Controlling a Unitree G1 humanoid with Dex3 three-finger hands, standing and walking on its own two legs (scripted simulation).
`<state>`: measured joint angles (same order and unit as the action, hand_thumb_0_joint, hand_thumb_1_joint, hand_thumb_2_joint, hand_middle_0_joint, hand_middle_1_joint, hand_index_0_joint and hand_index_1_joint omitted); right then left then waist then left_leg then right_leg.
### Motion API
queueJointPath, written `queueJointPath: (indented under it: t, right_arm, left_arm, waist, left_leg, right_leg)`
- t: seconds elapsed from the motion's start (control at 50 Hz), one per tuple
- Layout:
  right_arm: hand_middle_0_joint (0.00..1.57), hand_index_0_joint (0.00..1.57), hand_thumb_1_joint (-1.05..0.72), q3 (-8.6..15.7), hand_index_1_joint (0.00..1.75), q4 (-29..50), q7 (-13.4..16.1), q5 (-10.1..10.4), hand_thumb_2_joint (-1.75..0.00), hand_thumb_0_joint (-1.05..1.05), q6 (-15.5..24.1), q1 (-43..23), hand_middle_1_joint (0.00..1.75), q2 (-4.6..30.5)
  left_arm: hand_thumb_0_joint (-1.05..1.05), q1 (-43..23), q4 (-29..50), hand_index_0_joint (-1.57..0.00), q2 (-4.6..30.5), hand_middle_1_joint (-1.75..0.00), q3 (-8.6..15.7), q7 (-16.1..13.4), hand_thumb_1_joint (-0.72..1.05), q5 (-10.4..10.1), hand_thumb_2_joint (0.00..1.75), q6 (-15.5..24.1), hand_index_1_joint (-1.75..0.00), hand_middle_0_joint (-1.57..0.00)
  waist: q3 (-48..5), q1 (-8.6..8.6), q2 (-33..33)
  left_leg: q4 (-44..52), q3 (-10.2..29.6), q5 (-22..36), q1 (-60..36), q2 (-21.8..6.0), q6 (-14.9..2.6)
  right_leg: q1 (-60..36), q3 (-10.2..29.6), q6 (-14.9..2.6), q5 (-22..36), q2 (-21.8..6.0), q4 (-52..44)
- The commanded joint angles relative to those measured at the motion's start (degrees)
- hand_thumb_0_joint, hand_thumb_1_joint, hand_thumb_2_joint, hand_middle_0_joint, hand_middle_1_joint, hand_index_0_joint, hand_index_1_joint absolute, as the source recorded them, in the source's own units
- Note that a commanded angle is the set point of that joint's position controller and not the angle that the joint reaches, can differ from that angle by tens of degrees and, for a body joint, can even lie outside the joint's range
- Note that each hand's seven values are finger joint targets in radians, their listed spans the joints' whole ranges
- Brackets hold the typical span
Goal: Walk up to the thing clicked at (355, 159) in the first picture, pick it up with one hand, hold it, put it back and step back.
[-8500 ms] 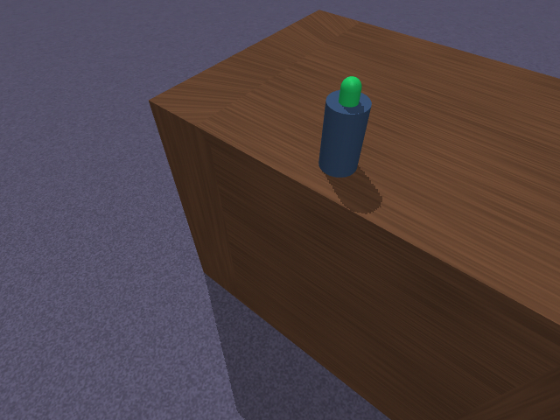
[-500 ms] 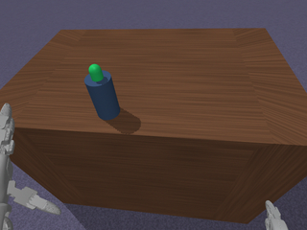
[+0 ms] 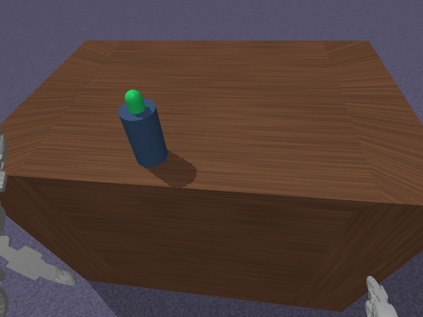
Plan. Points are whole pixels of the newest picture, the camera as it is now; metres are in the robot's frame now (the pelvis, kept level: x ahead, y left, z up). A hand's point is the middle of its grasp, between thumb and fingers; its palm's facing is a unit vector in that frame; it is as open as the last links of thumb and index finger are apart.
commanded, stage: go down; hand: left
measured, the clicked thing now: (142, 127) +0.46 +0.21 +0.11
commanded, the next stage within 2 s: none
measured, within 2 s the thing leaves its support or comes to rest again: neither
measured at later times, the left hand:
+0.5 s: hand (26, 178) +0.25 +0.30 +0.20, palm faces +0.39 -0.84 -0.38, open 17.5 cm
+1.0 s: hand (23, 149) +0.30 +0.34 +0.20, palm faces +0.27 -0.93 -0.23, open 17.3 cm
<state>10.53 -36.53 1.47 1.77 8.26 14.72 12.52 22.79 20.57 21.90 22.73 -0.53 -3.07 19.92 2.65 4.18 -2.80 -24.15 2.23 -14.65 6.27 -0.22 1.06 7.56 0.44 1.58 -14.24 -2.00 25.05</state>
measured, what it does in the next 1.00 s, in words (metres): stands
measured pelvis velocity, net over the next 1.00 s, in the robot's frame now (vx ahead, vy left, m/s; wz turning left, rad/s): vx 0.00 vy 0.01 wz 0.00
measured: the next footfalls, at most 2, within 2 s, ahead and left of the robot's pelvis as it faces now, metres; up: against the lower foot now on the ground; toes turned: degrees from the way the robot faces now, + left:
none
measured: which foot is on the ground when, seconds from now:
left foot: down 0.00-1.00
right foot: down 0.00-1.00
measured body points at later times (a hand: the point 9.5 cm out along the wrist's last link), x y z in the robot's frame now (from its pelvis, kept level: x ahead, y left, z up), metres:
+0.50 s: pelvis +0.00 +0.00 -0.01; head +0.00 -0.01 +0.44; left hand +0.22 +0.34 +0.22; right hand +0.17 -0.26 -0.10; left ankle -0.01 +0.13 -0.74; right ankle +0.00 -0.14 -0.74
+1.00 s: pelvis +0.00 +0.01 -0.01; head +0.00 +0.00 +0.44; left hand +0.28 +0.38 +0.21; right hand +0.16 -0.26 -0.09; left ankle -0.01 +0.13 -0.74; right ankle +0.00 -0.14 -0.74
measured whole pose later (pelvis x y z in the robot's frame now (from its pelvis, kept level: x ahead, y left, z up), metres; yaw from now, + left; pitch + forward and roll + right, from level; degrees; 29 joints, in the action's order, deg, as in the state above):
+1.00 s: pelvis +0.00 +0.01 -0.01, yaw +0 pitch +1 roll +0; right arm 4.6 -37.1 5.1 1.6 8.6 14.5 13.2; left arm -12.0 -16.0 32.1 33.5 21.9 -12.0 3.4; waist -2.8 1.6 -1.2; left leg -29.6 2.2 -17.1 13.7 -0.2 0.7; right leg 14.2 0.5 2.0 -15.7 -1.9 28.6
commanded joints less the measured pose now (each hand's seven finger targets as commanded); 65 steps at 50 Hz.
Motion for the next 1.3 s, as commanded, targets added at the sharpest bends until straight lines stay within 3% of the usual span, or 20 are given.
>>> queueJointPath:
  t: [0.0,0.04,0.06,0.08,0.1,0.14,0.18,0.2,0.32,0.36,0.42,0.48,0.5,0.58,0.62,0.68,0.82,0.9,1.06,1.28]
  right_arm:
    - [0.05,0.05,0.5,2.71,0.05,8.8,0.45,0.09,-0.06,0.0,2.8,-3.99,0.05,7.99]
    - [0.05,0.05,0.5,2.72,0.05,9.07,0.44,0.19,-0.05,0.0,2.8,-3.49,0.05,8.06]
    - [0.05,0.05,0.54,1.39,0.05,9.47,-0.21,-0.85,-0.05,0.0,2.62,-6.73,0.05,6.77]
    - [0.05,0.05,0.5,4.48,0.05,10.88,0.6,0.0,-0.05,0.0,2.77,-4.61,0.05,10.21]
    - [0.05,0.05,0.5,1.14,0.05,8.97,-0.27,-0.98,-0.06,0.0,2.24,-5.87,0.05,6.3]
    - [0.05,0.05,0.49,4.01,0.05,11.24,0.02,-0.89,-0.06,0.0,1.61,-7.03,0.05,9.71]
    - [0.05,0.05,0.51,1.26,0.05,10.6,-0.29,-0.76,-0.05,0.0,0.97,-5.37,0.05,6.07]
    - [0.05,0.05,0.51,2.43,0.05,11.87,-0.03,-0.69,-0.05,0.0,0.47,-5.76,0.05,7.6]
    - [0.05,0.05,0.51,0.46,0.05,8.74,0.87,-0.04,-0.05,0.0,-0.21,-6.14,0.05,6.01]
    - [0.05,0.05,0.51,-0.87,0.05,6.02,1.51,0.02,-0.05,0.0,-0.38,-4.72,0.05,5.14]
    - [0.05,0.05,0.51,0.42,0.05,7.83,2.79,0.12,-0.05,0.0,-0.03,-8.06,0.05,8.79]
    - [0.05,0.05,0.51,-2.65,0.05,7.37,3.39,0.25,-0.06,0.0,0.03,-9.58,0.05,6.43]
    - [0.05,0.05,0.51,-1.25,0.05,7.65,3.8,0.27,-0.06,0.0,0.26,-9.15,0.05,8.52]
    - [0.05,0.05,0.52,-3.85,0.05,7.67,4.09,0.63,-0.06,0.0,0.75,-8.43,0.05,6.88]
    - [0.05,0.05,0.51,-3.21,0.05,10.46,4.25,0.71,-0.06,0.0,1.35,-8.81,0.05,8.94]
    - [0.05,0.05,0.53,-5.06,0.05,8.98,3.97,0.77,-0.06,0.0,1.52,-5.99,0.05,7.02]
    - [0.05,0.05,0.52,-2.52,0.05,8.82,3.74,-0.1,-0.06,0.0,2.7,-4.53,0.05,9.17]
    - [0.05,0.05,0.53,-3.11,0.05,9.08,3.99,-0.2,-0.06,0.0,3.38,-5.86,0.05,8.75]
    - [0.05,0.05,0.54,-5.3,0.05,5.45,5.67,-0.27,-0.06,0.0,4.62,-5.56,0.05,7.93]
    - [0.05,0.05,0.55,-6.03,0.05,4.56,7.29,-0.93,-0.05,0.0,6.85,-5.19,0.05,9.88]
  left_arm:
    - [0.0,-4.74,11.86,-0.03,12.05,-0.06,8.16,-1.2,-0.61,-0.98,0.1,3.0,-0.08,-0.05]
    - [0.0,-5.48,11.85,-0.05,12.56,-0.09,9.08,-1.24,-0.6,-1.08,0.06,3.13,-0.09,-0.05]
    - [0.0,-7.15,10.2,0.0,7.2,-0.03,6.9,0.51,-0.61,-1.83,0.11,5.4,-0.06,-0.03]
    - [0.0,-3.87,9.37,-0.06,15.58,-0.09,12.28,-1.05,-0.59,-0.93,0.05,3.91,-0.09,-0.06]
    - [0.0,-6.64,9.48,-0.05,7.41,-0.06,7.12,0.73,-0.6,-1.78,0.05,5.98,-0.07,-0.06]
    - [0.0,-7.42,7.07,-0.06,11.15,-0.06,11.0,1.56,-0.61,-2.67,0.05,6.54,-0.07,-0.06]
    - [0.0,-8.33,6.38,-0.06,11.89,-0.06,11.29,2.17,-0.6,-2.67,0.05,6.57,-0.07,-0.06]
    - [0.0,-10.82,5.98,-0.05,13.45,-0.06,12.41,2.22,-0.59,-3.1,0.07,6.41,-0.07,-0.06]
    - [0.0,-21.39,1.01,-0.04,16.41,-0.03,12.18,4.85,-0.54,-4.86,0.06,2.88,-0.05,-0.06]
    - [0.0,-25.47,-2.52,-0.04,17.75,-0.03,12.1,6.61,-0.53,-5.9,0.06,0.9,-0.04,-0.06]
    - [0.0,-32.43,-6.31,-0.04,22.34,-0.03,12.88,9.5,-0.54,-6.67,0.06,-1.6,-0.04,-0.05]
    - [0.0,-37.95,-10.41,-0.04,24.14,-0.03,13.92,12.48,-0.53,-8.1,0.06,-3.56,-0.04,-0.05]
    - [0.0,-38.72,-12.3,-0.04,25.62,-0.03,15.24,13.53,-0.5,-8.81,0.07,-4.1,-0.04,-0.04]
    - [0.0,-40.52,-20.02,-0.03,26.72,-0.02,16.12,17.58,-0.48,-10.66,0.08,-7.87,-0.03,-0.04]
    - [0.0,-42.86,-22.68,-0.03,27.06,-0.02,16.03,19.44,-0.5,-11.69,0.08,-9.66,-0.03,-0.04]
    - [0.0,-43.62,-24.26,-0.01,27.79,-0.01,16.05,21.2,-0.48,-11.77,0.09,-11.85,-0.03,-0.03]
    - [0.0,-49.51,-21.69,-0.02,29.9,-0.01,17.19,21.7,-0.46,-10.71,0.09,-12.6,-0.03,-0.03]
    - [0.0,-52.32,-21.92,-0.01,31.25,-0.01,17.22,21.3,-0.45,-10.12,0.11,-12.67,-0.03,-0.02]
    - [0.0,-58.68,-35.14,-0.02,34.1,-0.03,16.04,25.89,-0.55,-11.19,0.1,-16.11,-0.04,-0.03]
    - [0.0,-68.62,-47.04,-0.02,40.79,-0.02,16.82,29.74,-0.56,-10.53,0.09,-16.42,-0.04,-0.03]
  waist:
    - [-5.73,0.2,-0.7]
    - [-5.09,-0.03,0.21]
    - [-7.65,-1.21,3.78]
    - [-7.22,1.05,0.34]
    - [-7.38,-0.92,3.4]
    - [-9.51,-0.53,2.48]
    - [-8.07,-0.33,2.44]
    - [-8.31,-1.32,1.8]
    - [-4.28,-2.52,-0.81]
    - [-6.21,-3.21,-0.46]
    - [-9.94,-4.06,-1.61]
    - [-13.32,-2.99,-1.54]
    - [-14.11,-3.0,-1.28]
    - [-14.25,-2.21,-1.16]
    - [-15.33,-2.64,-0.98]
    - [-14.3,-1.52,-1.83]
    - [-17.17,-1.96,-4.3]
    - [-15.43,-1.98,-4.65]
    - [-17.16,-4.43,-2.17]
    - [-19.44,-4.16,-3.25]
  left_leg:
    - [3.34,-3.25,12.31,0.36,1.19,-1.04]
    - [3.07,-3.12,12.37,0.38,1.16,-1.16]
    - [0.14,-2.85,12.75,1.64,0.93,-0.85]
    - [2.59,-2.97,14.77,0.17,1.05,-0.79]
    - [-0.24,-2.86,14.12,2.17,0.95,-0.74]
    - [-0.97,-3.28,14.24,2.04,1.55,-0.79]
    - [-0.95,-3.28,12.34,3.11,1.58,-0.85]
    - [-1.0,-3.51,11.63,3.02,1.8,-0.86]
    - [-0.36,-3.33,4.77,5.86,2.23,-1.08]
    - [-1.05,-2.79,7.56,5.24,1.95,-1.36]
    - [-1.05,-2.3,9.9,3.7,1.62,-1.23]
    - [-1.31,-1.68,12.03,3.31,1.51,-1.33]
    - [-1.52,-1.6,13.36,3.07,1.42,-1.28]
    - [-1.3,-1.75,14.11,3.91,1.39,-1.2]
    - [-0.98,-1.57,15.34,3.43,0.84,-0.87]
    - [-0.7,-1.51,15.36,4.45,0.79,-0.76]
    - [-2.04,-1.59,21.06,2.55,0.16,-0.25]
    - [-1.58,-1.82,15.96,3.99,0.6,-0.55]
    - [-2.21,-1.69,14.37,3.88,1.26,-1.8]
    - [-1.75,-0.9,12.68,3.71,1.12,-1.44]
  right_leg:
    - [-1.43,-3.67,-1.76,10.6,1.72,-3.23]
    - [-1.27,-3.72,-1.68,10.63,1.76,-3.26]
    - [-0.4,-3.87,-1.15,10.69,2.09,-0.9]
    - [-2.57,-3.77,-1.65,12.36,1.62,-2.56]
    - [-0.54,-3.81,-1.27,11.92,1.95,-0.5]
    - [-0.56,-3.39,-1.12,12.44,1.43,-0.24]
    - [0.55,-3.46,-1.06,10.59,1.43,-0.13]
    - [0.64,-3.29,-0.95,10.57,1.22,-0.32]
    - [4.44,-2.95,-0.85,4.87,0.88,-0.93]
    - [3.91,-3.02,-0.75,8.1,0.77,-0.39]
    - [3.43,-3.23,-1.05,10.25,1.07,0.34]
    - [1.5,-3.31,-1.39,11.36,1.1,0.54]
    - [0.99,-3.34,-1.42,12.43,1.2,0.81]
    - [0.89,-3.57,-1.6,12.49,1.3,0.65]
    - [1.09,-3.75,-1.87,12.78,1.71,0.89]
    - [1.96,-3.93,-2.14,12.02,1.95,0.74]
    - [2.56,-3.66,-2.16,15.6,2.26,2.04]
    - [3.26,-3.4,-2.18,12.46,2.04,1.31]
    - [4.82,-3.04,-1.48,13.56,1.43,0.68]
    - [7.64,-3.57,-1.87,10.76,2.05,0.4]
